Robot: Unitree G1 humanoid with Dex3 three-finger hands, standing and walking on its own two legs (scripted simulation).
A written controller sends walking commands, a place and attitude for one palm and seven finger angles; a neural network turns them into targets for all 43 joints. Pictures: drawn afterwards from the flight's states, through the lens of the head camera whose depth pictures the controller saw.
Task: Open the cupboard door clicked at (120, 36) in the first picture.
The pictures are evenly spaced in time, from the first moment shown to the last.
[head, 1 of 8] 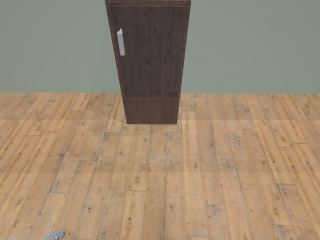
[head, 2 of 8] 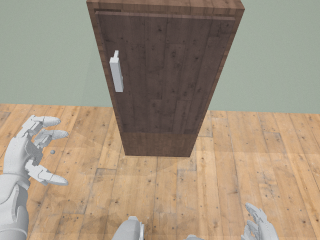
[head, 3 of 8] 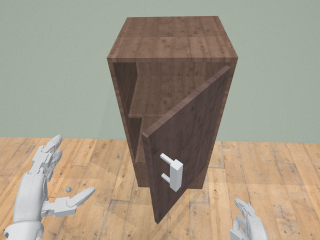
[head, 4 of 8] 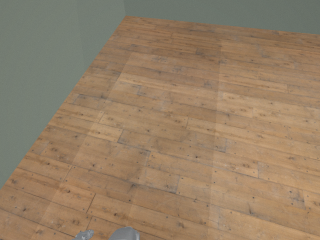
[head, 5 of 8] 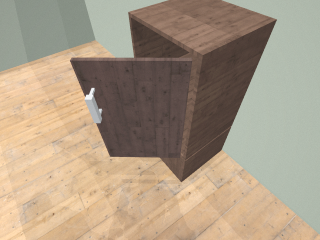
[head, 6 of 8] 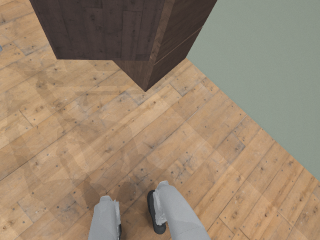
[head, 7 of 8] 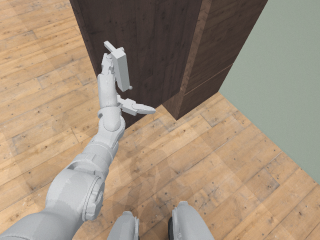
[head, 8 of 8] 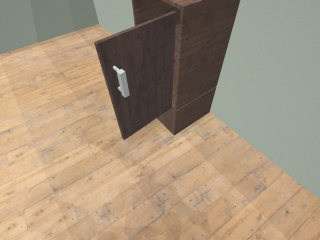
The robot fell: no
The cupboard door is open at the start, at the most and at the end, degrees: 0 95 94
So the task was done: yes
